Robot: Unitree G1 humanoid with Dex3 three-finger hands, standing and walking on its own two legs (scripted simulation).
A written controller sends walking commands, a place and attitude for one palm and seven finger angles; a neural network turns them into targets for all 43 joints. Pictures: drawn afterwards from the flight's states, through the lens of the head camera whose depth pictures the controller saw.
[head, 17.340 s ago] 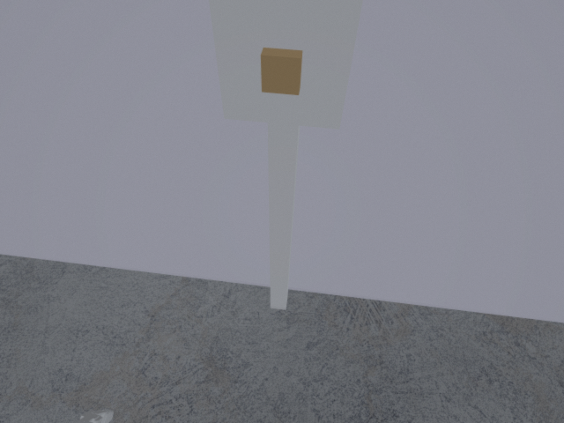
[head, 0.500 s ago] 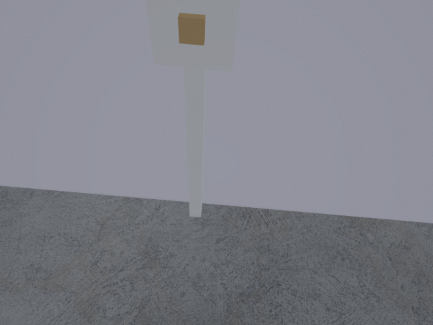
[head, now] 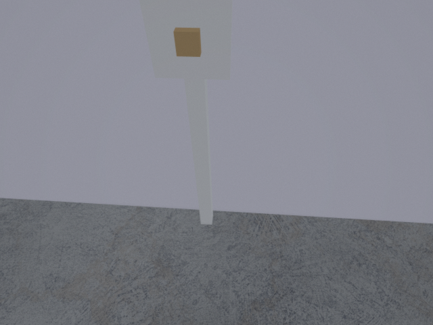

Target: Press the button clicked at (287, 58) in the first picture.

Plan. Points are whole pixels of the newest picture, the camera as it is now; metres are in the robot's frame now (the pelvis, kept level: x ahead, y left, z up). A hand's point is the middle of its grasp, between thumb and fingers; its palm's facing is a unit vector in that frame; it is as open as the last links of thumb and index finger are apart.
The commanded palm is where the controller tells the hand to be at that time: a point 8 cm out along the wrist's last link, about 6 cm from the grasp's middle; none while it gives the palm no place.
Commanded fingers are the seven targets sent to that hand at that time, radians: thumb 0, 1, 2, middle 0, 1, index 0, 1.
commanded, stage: let the arm hang, fingers relaxed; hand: left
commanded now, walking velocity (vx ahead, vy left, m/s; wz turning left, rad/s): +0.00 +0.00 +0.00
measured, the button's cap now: (188, 41) +0.70 +0.11 +0.20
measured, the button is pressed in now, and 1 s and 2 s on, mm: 0 0 0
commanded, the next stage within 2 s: stand and wait in 0.30 s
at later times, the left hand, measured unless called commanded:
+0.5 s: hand out of the picture +0.02 +0.15 -0.17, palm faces +0.04 -0.98 -0.20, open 7.3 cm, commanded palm none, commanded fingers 0.00 0.90 0.90 -0.20 -0.30 -0.20 -0.30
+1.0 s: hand out of the picture +0.07 +0.17 -0.17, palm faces +0.01 -0.97 -0.24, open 7.3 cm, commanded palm none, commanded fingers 0.00 0.90 0.90 -0.20 -0.30 -0.20 -0.30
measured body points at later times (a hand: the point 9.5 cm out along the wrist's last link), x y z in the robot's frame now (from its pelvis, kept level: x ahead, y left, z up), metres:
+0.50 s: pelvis +0.02 -0.02 +0.00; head +0.04 -0.03 +0.45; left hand +0.02 +0.20 -0.16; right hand +0.01 -0.24 -0.16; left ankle +0.05 +0.10 -0.74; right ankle +0.00 -0.11 -0.74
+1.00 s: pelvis +0.04 -0.02 +0.01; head +0.05 -0.03 +0.45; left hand +0.07 +0.22 -0.15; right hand +0.07 -0.27 -0.15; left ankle +0.05 +0.10 -0.74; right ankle +0.00 -0.11 -0.74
